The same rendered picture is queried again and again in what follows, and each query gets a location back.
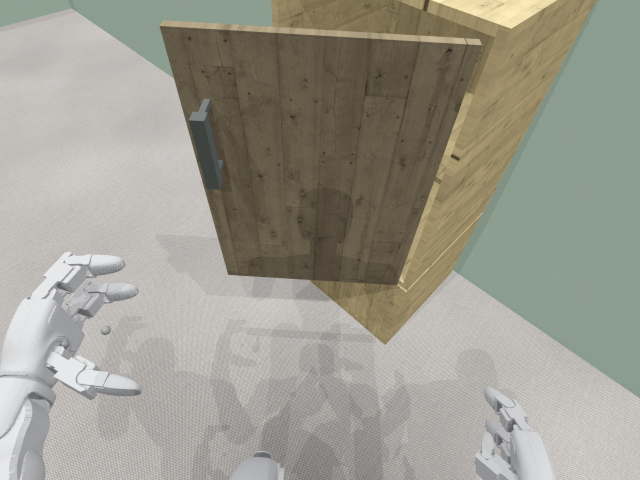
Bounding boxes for robot left shin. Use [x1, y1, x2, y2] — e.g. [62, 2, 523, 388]
[253, 451, 273, 460]

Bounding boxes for robot left thigh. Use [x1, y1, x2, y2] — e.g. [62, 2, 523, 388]
[229, 457, 285, 480]

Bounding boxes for cupboard door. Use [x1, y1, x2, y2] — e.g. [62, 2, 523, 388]
[160, 20, 482, 285]

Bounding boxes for right robot hand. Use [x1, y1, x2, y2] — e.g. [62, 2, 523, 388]
[475, 386, 557, 480]

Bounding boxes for left robot hand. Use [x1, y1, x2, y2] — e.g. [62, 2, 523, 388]
[0, 252, 142, 400]

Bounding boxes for handle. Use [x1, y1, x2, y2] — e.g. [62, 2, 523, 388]
[189, 99, 224, 190]

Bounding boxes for robot left forearm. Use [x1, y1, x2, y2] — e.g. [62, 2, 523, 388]
[0, 375, 56, 480]

